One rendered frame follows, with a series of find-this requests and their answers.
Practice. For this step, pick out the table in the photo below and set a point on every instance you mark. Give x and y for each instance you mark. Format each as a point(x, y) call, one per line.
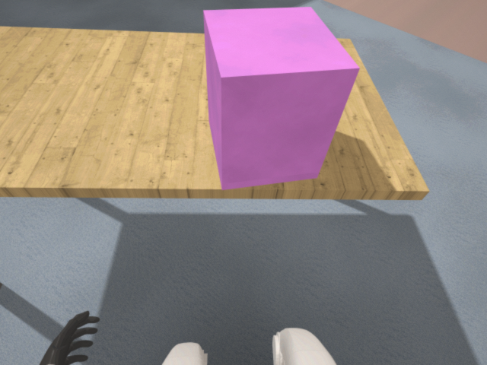
point(124, 114)

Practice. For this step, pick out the left robot thigh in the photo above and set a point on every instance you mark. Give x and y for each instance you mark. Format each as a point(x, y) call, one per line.
point(186, 354)

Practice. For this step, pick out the robot left hand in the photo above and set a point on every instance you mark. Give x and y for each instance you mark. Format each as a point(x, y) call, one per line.
point(63, 344)

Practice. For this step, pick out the right robot thigh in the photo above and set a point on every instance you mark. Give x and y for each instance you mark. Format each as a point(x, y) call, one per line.
point(297, 346)

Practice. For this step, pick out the carton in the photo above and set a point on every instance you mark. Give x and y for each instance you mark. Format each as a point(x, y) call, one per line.
point(278, 82)

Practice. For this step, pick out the robot thigh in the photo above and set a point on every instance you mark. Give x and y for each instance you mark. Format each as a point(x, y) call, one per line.
point(186, 354)
point(297, 346)

